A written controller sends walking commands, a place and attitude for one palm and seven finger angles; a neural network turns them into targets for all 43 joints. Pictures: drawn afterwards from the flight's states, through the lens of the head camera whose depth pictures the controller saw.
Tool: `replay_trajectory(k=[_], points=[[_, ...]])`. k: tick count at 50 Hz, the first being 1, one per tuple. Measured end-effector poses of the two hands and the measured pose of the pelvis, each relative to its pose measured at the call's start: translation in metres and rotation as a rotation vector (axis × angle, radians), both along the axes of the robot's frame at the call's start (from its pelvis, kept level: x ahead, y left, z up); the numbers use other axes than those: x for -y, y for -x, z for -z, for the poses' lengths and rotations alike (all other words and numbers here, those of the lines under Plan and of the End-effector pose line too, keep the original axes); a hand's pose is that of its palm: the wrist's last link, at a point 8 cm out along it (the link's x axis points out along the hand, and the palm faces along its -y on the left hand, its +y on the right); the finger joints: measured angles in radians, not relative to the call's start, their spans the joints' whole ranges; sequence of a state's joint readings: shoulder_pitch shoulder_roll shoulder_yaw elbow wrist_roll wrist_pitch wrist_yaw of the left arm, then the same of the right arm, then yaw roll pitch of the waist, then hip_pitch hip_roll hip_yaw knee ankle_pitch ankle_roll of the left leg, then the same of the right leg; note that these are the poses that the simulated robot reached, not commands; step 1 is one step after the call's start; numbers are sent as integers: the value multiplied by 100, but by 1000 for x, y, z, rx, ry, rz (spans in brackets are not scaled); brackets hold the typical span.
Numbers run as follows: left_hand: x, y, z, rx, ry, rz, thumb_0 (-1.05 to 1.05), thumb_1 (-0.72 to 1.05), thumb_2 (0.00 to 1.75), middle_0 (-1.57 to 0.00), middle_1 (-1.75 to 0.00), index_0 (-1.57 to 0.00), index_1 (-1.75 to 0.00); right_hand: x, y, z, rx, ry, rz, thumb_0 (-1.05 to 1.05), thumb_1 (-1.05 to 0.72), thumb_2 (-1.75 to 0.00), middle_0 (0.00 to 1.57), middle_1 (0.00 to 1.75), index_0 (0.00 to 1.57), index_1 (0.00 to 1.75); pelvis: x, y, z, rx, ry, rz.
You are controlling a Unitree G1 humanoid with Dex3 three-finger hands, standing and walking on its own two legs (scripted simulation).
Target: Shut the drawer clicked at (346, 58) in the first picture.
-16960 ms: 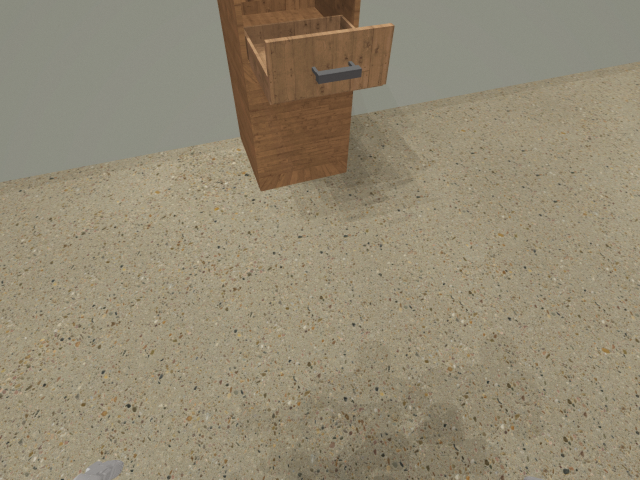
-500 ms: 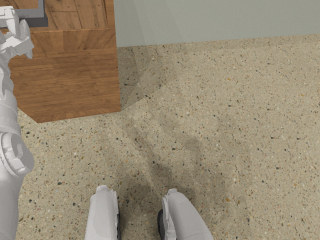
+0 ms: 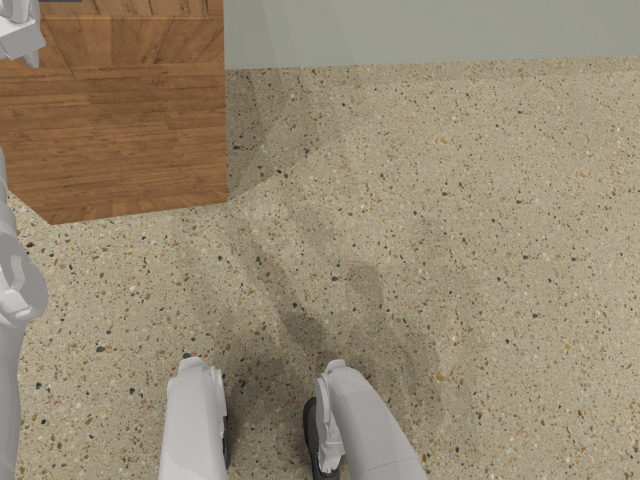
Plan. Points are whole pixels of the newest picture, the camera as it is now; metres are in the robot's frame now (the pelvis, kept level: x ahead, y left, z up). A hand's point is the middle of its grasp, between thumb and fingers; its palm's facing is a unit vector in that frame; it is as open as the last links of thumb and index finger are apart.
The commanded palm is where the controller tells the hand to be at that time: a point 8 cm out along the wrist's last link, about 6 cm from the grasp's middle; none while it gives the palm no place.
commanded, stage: pull the fist back off the drawer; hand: left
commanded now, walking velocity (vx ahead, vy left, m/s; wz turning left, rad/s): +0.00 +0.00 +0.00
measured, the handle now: out of the picture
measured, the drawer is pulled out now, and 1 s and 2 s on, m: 0.00 0.00 0.00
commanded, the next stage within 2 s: draw the hand back to the body in 0.44 s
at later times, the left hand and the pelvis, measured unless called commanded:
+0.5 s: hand (30, 37) +0.56 +0.25 +0.08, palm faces +0.18 -0.98 -0.03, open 3.2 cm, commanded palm +0.54 +0.26 +0.09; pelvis +0.04 +0.00 +0.03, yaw +0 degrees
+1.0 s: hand out of the picture +0.43 +0.24 +0.17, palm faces +0.16 -0.99 -0.04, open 3.3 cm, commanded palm +0.39 +0.28 +0.18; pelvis +0.08 +0.00 +0.10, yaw +4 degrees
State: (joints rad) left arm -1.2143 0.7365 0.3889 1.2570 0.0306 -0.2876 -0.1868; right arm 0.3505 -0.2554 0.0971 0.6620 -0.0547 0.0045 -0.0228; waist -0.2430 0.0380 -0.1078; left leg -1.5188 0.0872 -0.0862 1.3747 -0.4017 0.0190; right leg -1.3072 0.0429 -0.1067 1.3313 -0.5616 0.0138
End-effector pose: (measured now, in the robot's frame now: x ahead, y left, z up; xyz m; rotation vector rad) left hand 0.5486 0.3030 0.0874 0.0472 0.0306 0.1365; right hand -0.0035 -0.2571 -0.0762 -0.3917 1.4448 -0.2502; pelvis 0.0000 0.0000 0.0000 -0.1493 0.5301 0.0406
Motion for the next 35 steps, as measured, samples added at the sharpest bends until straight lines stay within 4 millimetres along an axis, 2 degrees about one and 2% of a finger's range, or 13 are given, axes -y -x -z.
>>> replay_trajectory(k=[9,16,26,30,35], points=[[6,3,0,-1,13,-8,-1,67,90,-140,-160,-140,-160,-8,5,-3,-11,-34,23,0,-90,-90,21,30,20,30,-3,-3,-7,8,-6,6],[15,8,1,-1,25,-21,0,79,90,-140,-160,-140,-160,-10,-9,-8,6,-67,44,0,-90,-90,21,30,20,30,-4,-15,-18,24,-20,19],[7,21,3,-6,20,-45,2,88,90,-140,-160,-140,-160,-4,-54,-13,51,-88,33,0,-90,-90,21,30,20,30,-2,-40,-32,45,-40,22],[5,22,-2,27,13,-35,2,89,90,-140,-160,-140,-160,1,-73,-14,61,-83,23,0,-90,-90,21,30,20,30,0,-48,-34,45,-45,17],[12,45,-19,37,-3,5,2,90,90,-139,-160,-140,-160,-1,-104,-26,118,-115,37,1,-91,-90,20,30,20,30,-1,-61,-52,80,-58,16]])
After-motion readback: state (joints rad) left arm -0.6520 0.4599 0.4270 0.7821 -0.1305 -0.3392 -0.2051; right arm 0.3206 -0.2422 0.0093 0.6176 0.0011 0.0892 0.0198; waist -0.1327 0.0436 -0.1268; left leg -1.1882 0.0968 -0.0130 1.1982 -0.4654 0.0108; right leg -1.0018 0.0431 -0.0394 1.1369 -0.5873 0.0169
